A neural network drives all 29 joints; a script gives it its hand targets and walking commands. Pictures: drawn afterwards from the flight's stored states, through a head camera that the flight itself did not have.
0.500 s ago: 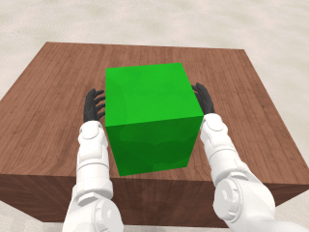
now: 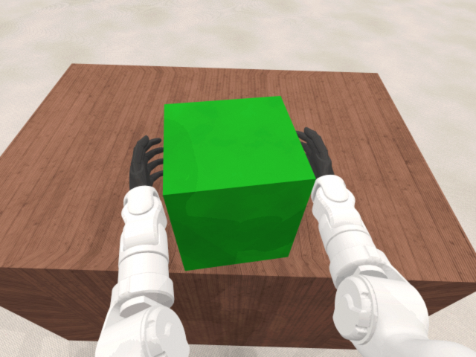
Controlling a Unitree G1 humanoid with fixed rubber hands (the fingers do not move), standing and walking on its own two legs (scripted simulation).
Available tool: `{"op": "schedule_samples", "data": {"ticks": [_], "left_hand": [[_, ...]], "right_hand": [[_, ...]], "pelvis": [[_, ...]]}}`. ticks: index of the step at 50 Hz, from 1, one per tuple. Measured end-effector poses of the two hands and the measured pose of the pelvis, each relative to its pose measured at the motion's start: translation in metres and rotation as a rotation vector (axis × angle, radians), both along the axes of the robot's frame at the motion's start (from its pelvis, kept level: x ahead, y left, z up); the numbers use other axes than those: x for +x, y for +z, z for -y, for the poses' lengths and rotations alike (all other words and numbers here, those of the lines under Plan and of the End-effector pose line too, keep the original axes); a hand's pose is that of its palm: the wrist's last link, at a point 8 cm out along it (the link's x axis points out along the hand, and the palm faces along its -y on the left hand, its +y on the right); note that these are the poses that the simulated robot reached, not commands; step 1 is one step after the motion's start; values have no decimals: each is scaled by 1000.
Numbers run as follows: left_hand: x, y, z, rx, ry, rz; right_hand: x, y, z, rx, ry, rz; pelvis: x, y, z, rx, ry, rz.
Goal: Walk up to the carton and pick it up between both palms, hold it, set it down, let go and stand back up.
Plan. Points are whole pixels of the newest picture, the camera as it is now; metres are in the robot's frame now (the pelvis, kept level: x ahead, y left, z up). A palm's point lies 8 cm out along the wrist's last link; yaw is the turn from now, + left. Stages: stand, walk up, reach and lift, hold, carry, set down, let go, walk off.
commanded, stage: set down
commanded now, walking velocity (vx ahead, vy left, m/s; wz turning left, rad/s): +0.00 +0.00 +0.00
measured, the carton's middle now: (231, 186) +0.41 +0.05 +0.04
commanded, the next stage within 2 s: none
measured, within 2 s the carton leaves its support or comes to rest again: neither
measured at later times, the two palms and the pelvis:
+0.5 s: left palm (137, 201) +0.36 +0.21 +0.05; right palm (323, 174) +0.42 -0.12 +0.08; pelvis -0.01 +0.01 -0.01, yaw -1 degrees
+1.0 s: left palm (127, 223) +0.31 +0.21 +0.05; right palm (338, 209) +0.36 -0.14 +0.06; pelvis -0.04 +0.01 -0.01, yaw -1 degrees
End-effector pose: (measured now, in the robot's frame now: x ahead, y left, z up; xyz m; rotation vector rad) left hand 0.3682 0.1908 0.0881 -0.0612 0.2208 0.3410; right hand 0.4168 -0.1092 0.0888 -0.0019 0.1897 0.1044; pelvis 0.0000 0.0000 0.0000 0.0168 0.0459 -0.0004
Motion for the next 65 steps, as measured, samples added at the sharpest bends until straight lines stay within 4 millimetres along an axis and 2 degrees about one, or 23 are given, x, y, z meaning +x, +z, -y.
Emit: {"op": "schedule_samples", "data": {"ticks": [4, 11, 17, 21, 26, 33, 36, 39, 46, 51, 55, 59, 65], "left_hand": [[1, -10, -4, 52, 2, -54], [8, -33, -6, 15, 12, -79], [8, -48, -5, 36, -15, -105], [0, -47, -11, 44, -6, -106], [-12, -35, -16, 56, 8, -76], [-29, -26, -9, 64, -19, -63], [-36, -28, -8, 49, -18, -72], [-42, -30, -9, 19, -7, -63], [-47, -37, -18, -6, 8, -53], [-55, -43, -23, 24, 10, -65], [-63, -49, -27, 44, 18, -100], [-74, -47, -33, 77, 29, -85], [-92, -49, -39, 86, 28, -81]], "right_hand": [[3, 1, 2, -38, 39, -2], [18, 1, -2, -42, 38, -27], [21, -14, -1, -54, 32, -78], [14, -20, 4, -53, 28, -86], [5, -9, 15, -52, 25, -45], [-14, 2, 50, -76, -9, -21], [-24, -1, 61, -105, -18, -55], [-34, -9, 62, -121, -3, -87], [-50, -29, 44, -125, 49, -150], [-53, -34, 34, -106, 85, -115], [-52, -37, 44, -93, 62, -108], [-56, -42, 58, -91, 44, -84], [-76, -58, 78, -105, 25, -103]], "pelvis": [[-2, 0, 0, 0, 0, -5], [-12, -4, -3, -7, -3, -72], [-14, -5, -10, -18, -7, -128], [-11, -6, -13, -21, -7, -148], [-15, -6, -12, -22, -8, -137], [-31, -8, -9, -28, -14, -113], [-37, -9, -7, -26, -15, -102], [-41, -10, -5, -24, -16, -95], [-42, -11, -5, -22, -15, -90], [-40, -10, -7, -24, -14, -94], [-38, -9, -9, -26, -14, -99], [-35, -8, -10, -28, -13, -106], [-33, -7, -11, -30, -12, -109]]}}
